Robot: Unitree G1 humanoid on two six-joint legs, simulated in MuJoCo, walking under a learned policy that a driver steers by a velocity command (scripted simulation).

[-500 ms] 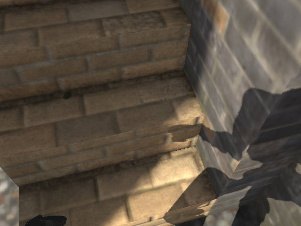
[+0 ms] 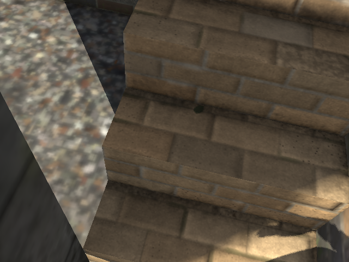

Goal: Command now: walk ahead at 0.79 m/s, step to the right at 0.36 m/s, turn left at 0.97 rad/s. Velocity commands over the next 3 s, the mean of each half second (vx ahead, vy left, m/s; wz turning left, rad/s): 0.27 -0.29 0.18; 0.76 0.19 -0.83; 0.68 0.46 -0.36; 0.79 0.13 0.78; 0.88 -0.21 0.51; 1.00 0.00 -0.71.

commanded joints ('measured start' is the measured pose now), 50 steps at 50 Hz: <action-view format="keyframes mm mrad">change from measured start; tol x32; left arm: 1 150 39 35 -116 48 48 -42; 50 -16 14 71 -140 -76 -15 15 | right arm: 1 64 -160 -37 -67 41 -22 -52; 50 -272 80 4 -133 -55 -94 97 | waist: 1 105 84 -373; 7 69 159 30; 16 45 424 -240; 20 -29 -328 -30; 50 62 92 -211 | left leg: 1 321 309 -589 -277 -389 76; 6 269 227 -455 -316 -196 57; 11 290 213 -133 -86 838 87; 18 246 234 -136 -53 262 52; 20 -39 -1 36 463 -417 -124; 23 -199 39 27 932 -392 -167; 35 -240 31 12 764 -112 -238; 50 565 103 77 -462 330 -114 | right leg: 1 12 -15 85 95 76 9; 6 -85 -10 30 -67 83 -3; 10 -155 -5 -34 396 -130 64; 19 426 -30 -90 -940 415 -45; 21 527 -386 343 -934 1076 -264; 24 432 -259 352 -1070 144 -343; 30 844 -306 517 -1014 318 -233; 32 741 -375 626 -1167 -324 -252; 42 498 -181 353 -1125 372 -233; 50 437 -91 359 -871 225 -122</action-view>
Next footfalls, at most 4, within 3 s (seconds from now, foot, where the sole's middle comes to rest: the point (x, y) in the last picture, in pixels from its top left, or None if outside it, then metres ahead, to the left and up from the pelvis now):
0.36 right None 0.09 -0.22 -0.77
1.00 left None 0.18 0.03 -0.77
1.32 right None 0.15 -0.20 -0.77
1.82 left None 0.21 0.17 -0.77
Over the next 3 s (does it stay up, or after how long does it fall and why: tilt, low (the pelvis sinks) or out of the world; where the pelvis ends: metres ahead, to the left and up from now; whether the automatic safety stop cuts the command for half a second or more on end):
stays up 0.33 -0.07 0.20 its command is cut before an obstacle from the start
